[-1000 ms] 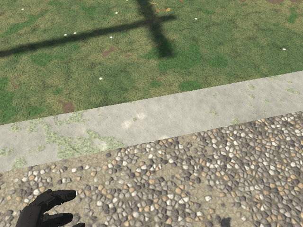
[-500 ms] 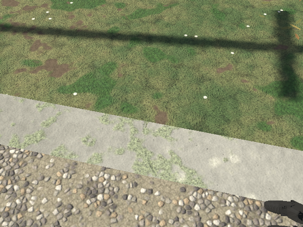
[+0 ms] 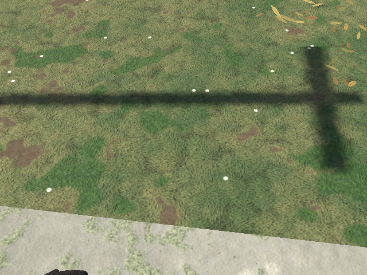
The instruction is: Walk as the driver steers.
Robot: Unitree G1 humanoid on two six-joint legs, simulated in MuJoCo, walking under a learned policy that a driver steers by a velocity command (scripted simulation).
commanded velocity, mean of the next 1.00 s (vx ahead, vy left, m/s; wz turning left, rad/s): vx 0.50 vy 0.00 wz -0.19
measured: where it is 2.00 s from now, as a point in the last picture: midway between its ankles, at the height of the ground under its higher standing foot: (222, 160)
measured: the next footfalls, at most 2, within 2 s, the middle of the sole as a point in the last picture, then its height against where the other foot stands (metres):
left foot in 0.54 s outside the picture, level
right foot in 1.06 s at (222, 209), level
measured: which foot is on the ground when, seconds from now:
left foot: down 0.00-0.02, up 0.04-0.52, down 0.54-1.00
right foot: down 0.00-0.54, up 0.56-1.00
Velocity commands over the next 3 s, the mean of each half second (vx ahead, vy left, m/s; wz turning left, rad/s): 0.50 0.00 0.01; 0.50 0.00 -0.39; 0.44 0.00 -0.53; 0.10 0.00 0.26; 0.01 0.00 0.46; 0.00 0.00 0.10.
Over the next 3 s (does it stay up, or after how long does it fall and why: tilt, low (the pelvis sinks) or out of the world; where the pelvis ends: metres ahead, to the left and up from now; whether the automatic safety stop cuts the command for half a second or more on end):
stays up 0.94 -0.15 0.01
